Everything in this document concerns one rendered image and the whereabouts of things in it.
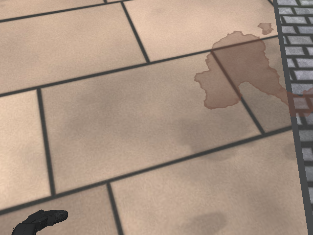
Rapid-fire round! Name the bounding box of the robot left hand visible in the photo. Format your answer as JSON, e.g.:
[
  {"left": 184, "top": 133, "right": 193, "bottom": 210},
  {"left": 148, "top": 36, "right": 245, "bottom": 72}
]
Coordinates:
[{"left": 12, "top": 210, "right": 68, "bottom": 235}]

